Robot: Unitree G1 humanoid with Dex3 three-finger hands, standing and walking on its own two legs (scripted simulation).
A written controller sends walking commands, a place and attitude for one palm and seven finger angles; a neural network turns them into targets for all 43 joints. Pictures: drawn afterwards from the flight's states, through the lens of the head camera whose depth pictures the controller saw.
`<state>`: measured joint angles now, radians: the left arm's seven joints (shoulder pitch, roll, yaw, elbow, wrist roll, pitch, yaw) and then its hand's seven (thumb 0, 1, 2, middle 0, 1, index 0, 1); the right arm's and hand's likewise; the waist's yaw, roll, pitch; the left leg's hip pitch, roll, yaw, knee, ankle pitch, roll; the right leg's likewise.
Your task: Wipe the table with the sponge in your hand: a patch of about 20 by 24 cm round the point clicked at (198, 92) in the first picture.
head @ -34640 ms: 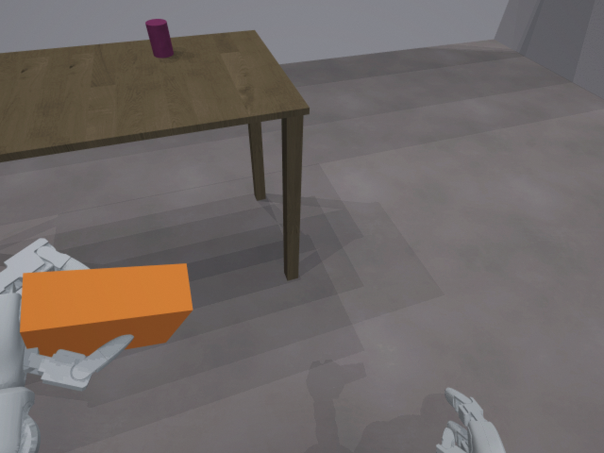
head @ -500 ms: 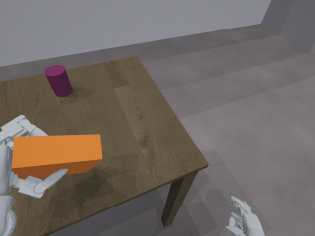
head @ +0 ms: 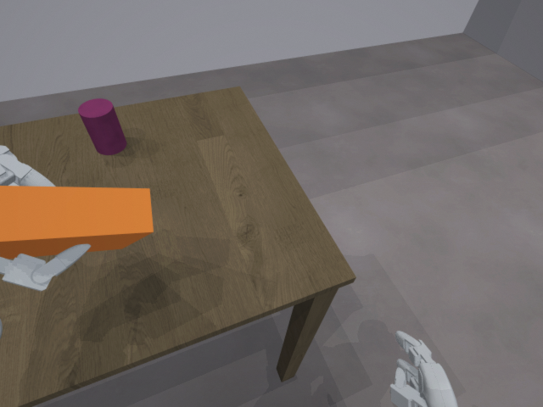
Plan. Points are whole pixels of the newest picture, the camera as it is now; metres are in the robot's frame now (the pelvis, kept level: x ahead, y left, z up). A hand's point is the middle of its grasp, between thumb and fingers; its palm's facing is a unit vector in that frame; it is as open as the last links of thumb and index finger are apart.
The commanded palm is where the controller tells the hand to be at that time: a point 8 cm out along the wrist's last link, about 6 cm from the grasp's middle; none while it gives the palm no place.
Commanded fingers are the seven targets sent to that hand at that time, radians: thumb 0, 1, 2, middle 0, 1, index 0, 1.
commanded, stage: come to a stop and stand still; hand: left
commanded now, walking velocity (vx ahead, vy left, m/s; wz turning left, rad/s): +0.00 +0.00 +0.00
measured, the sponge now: (95, 223) +0.27 +0.25 +0.16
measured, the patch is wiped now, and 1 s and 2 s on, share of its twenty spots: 0.00 0.00 0.00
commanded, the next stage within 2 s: look again from close up in 0.56 s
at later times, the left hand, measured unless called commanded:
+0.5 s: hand (55, 245) +0.23 +0.27 +0.16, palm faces +0.38 -0.87 -0.32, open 9.2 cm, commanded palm +0.17 +0.30 +0.17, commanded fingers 0.00 0.10 1.30 -1.20 -1.60 -1.20 -1.60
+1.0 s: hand (41, 258) +0.22 +0.28 +0.15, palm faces +0.39 -0.85 -0.36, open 9.2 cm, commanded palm +0.16 +0.31 +0.17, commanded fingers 0.00 0.10 1.30 -1.20 -1.60 -1.20 -1.60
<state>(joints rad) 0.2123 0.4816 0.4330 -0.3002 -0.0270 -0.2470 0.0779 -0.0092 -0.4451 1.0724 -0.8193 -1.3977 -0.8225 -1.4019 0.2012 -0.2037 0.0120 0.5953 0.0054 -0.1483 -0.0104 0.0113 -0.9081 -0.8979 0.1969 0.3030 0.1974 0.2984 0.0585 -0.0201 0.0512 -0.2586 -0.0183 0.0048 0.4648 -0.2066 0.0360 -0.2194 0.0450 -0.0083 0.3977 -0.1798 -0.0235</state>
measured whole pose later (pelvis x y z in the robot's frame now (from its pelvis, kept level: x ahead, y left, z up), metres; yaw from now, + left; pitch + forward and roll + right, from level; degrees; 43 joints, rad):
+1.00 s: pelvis +0.01 +0.03 +0.00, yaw +1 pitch -1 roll -2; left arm 0.43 0.38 0.34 -0.47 -0.04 -0.20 0.11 -0.01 -0.44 1.07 -0.82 -1.40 -0.82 -1.41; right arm 0.21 -0.17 0.03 0.58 0.01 -0.11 -0.04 0.01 -0.91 -0.90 0.20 0.30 0.20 0.30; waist 0.03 -0.04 0.06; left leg -0.22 -0.06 0.01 0.45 -0.21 0.08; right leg -0.17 0.01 0.00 0.37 -0.18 0.02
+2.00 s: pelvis +0.02 -0.07 -0.01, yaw -1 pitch +1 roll +0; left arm 0.49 0.41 0.37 -0.54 -0.10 -0.14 0.10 -0.01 -0.44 1.07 -0.82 -1.40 -0.82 -1.41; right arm 0.21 -0.21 -0.03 0.57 0.02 -0.07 -0.04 0.01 -0.91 -0.90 0.20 0.30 0.20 0.30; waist -0.01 -0.02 0.05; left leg -0.27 0.07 -0.02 0.53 -0.27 -0.05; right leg -0.24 0.13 -0.03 0.47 -0.24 -0.11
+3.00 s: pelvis +0.02 -0.06 -0.01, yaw +0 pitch +1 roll -1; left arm 0.50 0.42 0.37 -0.56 -0.10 -0.13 0.10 -0.01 -0.45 1.07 -0.82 -1.40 -0.82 -1.41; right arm 0.19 -0.19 -0.02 0.56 0.02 -0.06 -0.03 0.01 -0.91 -0.90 0.20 0.30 0.20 0.30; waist 0.00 -0.01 0.07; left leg -0.28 0.07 -0.03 0.52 -0.27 -0.05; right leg -0.23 0.13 -0.04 0.44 -0.23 -0.11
